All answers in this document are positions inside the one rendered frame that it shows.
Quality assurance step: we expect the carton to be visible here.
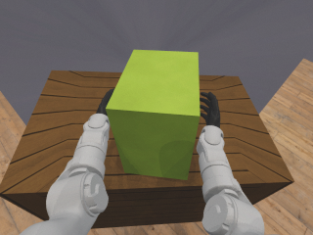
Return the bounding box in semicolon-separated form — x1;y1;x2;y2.
106;49;201;180

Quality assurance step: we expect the robot right forearm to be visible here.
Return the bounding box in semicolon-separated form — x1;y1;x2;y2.
196;125;252;206

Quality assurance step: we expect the pedestal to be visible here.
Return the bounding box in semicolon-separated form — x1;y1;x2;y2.
0;70;295;229

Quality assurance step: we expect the robot right hand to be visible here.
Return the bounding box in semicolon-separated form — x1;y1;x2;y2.
200;91;220;128

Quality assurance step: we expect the right robot upper arm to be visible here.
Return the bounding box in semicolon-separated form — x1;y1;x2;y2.
201;193;280;235

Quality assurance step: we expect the robot left hand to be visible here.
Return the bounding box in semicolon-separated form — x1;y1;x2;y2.
96;88;115;116

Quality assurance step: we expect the robot left forearm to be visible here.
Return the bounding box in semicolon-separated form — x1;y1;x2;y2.
46;114;111;216

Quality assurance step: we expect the left robot upper arm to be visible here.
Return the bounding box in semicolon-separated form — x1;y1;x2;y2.
20;172;109;235

